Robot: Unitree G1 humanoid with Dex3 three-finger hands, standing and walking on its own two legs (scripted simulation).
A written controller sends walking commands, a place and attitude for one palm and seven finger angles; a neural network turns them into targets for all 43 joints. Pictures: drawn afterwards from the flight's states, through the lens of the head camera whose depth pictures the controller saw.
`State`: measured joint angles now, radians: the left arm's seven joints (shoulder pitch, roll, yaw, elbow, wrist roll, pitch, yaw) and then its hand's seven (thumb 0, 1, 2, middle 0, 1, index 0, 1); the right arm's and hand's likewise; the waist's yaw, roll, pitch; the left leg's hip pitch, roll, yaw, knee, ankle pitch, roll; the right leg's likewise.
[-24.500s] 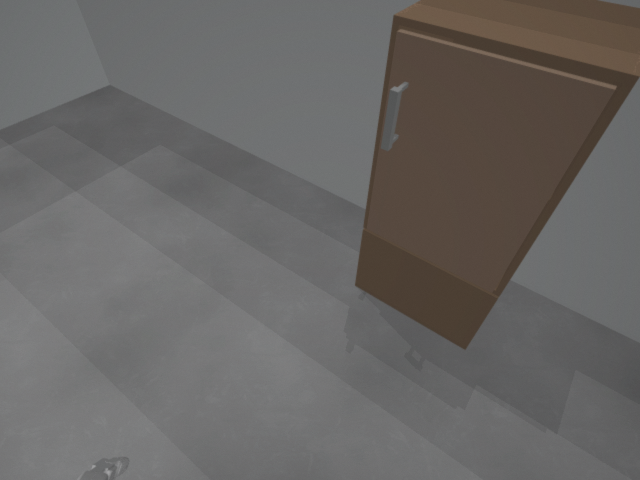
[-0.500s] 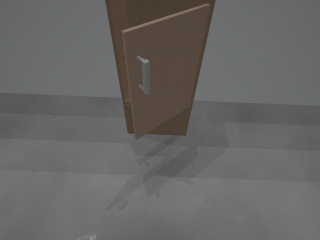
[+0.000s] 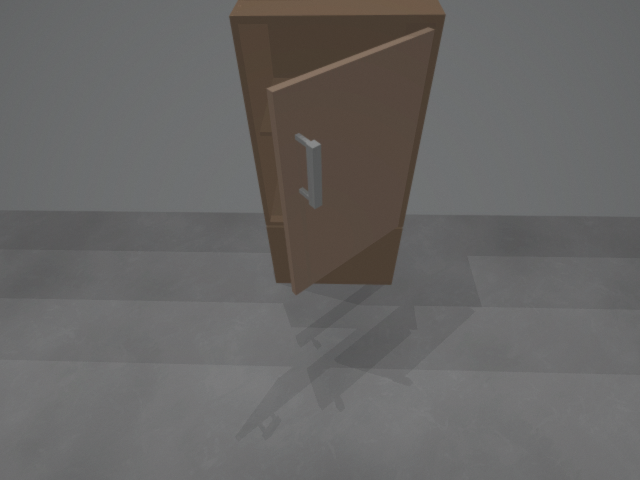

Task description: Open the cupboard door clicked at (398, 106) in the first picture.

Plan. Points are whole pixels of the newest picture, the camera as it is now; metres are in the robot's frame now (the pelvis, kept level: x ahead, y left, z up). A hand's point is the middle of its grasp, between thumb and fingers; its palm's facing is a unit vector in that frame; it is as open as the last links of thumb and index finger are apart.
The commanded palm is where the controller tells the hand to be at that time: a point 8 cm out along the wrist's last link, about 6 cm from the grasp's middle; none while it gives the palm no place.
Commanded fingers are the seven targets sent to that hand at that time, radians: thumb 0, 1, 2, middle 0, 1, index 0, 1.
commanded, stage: let the arm hang, fingers relaxed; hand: left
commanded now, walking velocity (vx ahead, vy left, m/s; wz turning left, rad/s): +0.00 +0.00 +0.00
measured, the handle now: (308, 171) +0.66 +0.07 +0.00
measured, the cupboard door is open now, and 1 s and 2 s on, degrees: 41 41 41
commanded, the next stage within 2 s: look to check the result in 0.32 s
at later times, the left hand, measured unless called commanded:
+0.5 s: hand out of the picture +0.02 +0.18 -0.18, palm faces +0.02 -0.98 -0.20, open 7.4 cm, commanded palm none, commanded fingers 0.00 0.90 0.90 -0.20 -0.30 -0.20 -0.30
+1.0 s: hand out of the picture +0.05 +0.18 -0.17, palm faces +0.01 -0.98 -0.21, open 7.4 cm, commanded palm none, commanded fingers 0.00 0.90 0.90 -0.20 -0.30 -0.20 -0.30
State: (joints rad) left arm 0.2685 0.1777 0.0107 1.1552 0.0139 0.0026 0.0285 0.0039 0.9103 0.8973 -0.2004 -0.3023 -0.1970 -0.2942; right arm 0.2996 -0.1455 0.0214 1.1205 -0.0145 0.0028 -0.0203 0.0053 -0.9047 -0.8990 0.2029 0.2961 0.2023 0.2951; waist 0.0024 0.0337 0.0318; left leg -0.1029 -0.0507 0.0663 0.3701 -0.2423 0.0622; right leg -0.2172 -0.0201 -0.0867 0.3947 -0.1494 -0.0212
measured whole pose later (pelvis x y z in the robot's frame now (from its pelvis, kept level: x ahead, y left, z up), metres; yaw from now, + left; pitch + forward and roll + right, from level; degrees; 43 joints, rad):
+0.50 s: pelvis +0.02 +0.00 +0.00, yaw +0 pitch -2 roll +0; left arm 0.25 0.15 0.01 1.17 0.01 -0.01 0.03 0.00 0.91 0.90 -0.20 -0.30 -0.20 -0.29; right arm 0.29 -0.15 0.02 1.15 -0.01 -0.01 -0.03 0.00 -0.91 -0.90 0.20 0.30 0.20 0.29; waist -0.01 0.01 0.04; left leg -0.07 -0.05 0.07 0.36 -0.26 0.07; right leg -0.19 -0.02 -0.08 0.40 -0.18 -0.01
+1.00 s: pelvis +0.03 +0.00 +0.00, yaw +0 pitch -1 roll +0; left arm 0.21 0.17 0.01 1.16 0.01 -0.01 0.03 0.00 0.91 0.90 -0.20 -0.30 -0.20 -0.29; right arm 0.25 -0.18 0.01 1.15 -0.01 -0.01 -0.03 0.00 -0.91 -0.90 0.20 0.30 0.20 0.30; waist -0.01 0.01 0.05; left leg -0.05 -0.04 0.06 0.33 -0.26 0.06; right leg -0.17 -0.01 -0.09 0.38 -0.18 -0.02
